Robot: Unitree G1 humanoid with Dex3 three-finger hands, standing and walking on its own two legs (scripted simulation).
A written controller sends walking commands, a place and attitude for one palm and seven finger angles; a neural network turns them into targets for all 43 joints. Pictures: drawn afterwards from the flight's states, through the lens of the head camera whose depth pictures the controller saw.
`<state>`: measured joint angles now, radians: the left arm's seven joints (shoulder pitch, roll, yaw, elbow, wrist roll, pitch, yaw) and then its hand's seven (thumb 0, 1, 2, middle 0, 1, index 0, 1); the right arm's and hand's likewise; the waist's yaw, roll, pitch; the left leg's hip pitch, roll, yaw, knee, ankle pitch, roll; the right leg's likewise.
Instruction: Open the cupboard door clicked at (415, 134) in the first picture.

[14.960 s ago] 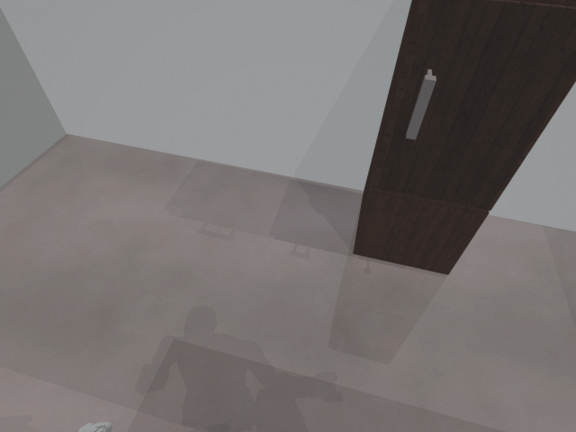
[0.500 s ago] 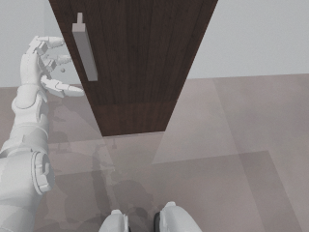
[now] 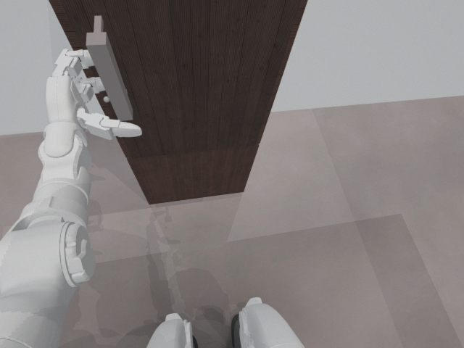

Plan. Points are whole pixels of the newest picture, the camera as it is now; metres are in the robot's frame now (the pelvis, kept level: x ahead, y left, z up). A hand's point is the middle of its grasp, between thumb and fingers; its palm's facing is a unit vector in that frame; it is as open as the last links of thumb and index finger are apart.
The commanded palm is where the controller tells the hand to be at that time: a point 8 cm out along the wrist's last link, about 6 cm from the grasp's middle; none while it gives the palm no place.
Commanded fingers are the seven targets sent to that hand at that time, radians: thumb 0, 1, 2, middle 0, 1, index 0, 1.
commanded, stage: slide the fingers in behind the handle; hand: left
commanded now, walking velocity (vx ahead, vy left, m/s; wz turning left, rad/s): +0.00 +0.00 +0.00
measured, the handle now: (113, 73) +0.58 +0.16 +0.07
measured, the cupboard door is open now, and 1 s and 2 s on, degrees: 0 1 1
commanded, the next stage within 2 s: close the thumb around the handle in 0.98 s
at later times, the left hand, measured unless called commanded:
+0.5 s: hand (119, 103) +0.51 +0.14 +0.07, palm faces +0.10 -0.99 -0.01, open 14.3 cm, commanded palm +0.48 +0.17 +0.07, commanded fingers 0.00 -0.50 0.30 -0.30 -1.20 -0.30 -1.20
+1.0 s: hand (128, 102) +0.51 +0.13 +0.07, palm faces +0.09 -1.00 -0.02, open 14.3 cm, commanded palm +0.49 +0.16 +0.07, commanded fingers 0.00 -0.50 0.30 -0.30 -1.20 -0.30 -1.20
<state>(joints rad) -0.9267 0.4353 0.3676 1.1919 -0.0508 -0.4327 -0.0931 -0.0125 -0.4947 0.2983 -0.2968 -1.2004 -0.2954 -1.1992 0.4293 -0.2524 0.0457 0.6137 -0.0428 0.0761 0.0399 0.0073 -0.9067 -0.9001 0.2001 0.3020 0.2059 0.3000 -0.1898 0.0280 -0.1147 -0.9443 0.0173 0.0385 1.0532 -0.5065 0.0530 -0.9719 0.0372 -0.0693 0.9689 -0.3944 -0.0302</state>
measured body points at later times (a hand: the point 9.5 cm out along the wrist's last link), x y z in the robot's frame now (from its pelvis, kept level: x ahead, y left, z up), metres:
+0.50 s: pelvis +0.00 -0.01 +0.00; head +0.13 +0.01 +0.44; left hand +0.50 +0.19 +0.07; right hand +0.01 -0.27 -0.11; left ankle -0.01 +0.08 -0.67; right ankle +0.03 -0.11 -0.67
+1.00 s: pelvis +0.01 -0.01 +0.00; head +0.13 +0.00 +0.44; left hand +0.50 +0.18 +0.07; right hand +0.02 -0.26 -0.12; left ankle -0.01 +0.08 -0.67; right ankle +0.03 -0.11 -0.67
